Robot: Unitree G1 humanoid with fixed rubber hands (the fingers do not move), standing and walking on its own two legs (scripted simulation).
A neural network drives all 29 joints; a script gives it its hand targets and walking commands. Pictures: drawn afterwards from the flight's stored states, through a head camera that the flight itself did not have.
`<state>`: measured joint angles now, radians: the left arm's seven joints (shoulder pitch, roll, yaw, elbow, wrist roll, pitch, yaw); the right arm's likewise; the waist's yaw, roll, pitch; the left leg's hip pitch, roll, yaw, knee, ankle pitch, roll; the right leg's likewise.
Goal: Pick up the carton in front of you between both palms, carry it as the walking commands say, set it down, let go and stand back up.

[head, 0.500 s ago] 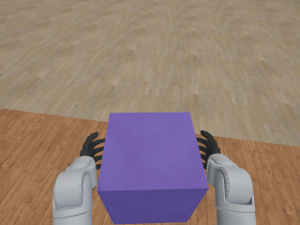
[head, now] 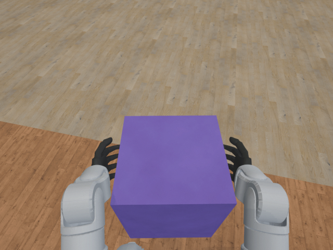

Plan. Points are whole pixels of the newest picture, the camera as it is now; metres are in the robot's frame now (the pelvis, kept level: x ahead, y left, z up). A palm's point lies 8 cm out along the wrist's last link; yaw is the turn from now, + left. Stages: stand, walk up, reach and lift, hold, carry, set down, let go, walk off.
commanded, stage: carry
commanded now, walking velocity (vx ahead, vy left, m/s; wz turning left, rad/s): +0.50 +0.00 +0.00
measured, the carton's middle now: (170, 180) +0.28 +0.01 +0.00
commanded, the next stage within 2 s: none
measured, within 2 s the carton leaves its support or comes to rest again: neither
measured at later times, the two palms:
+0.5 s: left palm (125, 65) +0.64 +0.16 +0.08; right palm (218, 69) +0.61 -0.13 +0.09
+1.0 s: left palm (147, 15) +1.02 +0.12 +0.08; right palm (214, 15) +1.03 -0.18 +0.07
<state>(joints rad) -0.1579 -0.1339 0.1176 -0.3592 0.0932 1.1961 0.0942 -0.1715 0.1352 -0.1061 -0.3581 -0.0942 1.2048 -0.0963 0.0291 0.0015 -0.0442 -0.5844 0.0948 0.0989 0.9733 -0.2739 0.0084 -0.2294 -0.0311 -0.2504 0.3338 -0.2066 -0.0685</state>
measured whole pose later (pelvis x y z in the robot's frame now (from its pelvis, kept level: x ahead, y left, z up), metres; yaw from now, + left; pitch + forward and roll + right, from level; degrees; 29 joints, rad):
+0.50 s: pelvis +0.33 +0.04 -0.01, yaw -3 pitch +4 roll -1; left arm -0.27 -0.12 0.14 -0.31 0.11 1.19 0.09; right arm -0.27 0.13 -0.14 -0.29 -0.08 1.16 -0.09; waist -0.04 -0.01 -0.04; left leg -0.22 0.03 0.24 0.41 -0.27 0.07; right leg -0.66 -0.10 -0.07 1.01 -0.24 -0.02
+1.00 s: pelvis +0.65 -0.03 -0.01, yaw -2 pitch +7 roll +2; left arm -0.65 -0.05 0.25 -0.04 0.05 1.18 0.13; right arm -0.67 0.05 -0.24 -0.05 -0.08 1.20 -0.13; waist 0.06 0.00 0.10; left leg -0.68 0.04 0.02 0.94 -0.30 0.05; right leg -0.31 0.02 -0.15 0.49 -0.30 -0.11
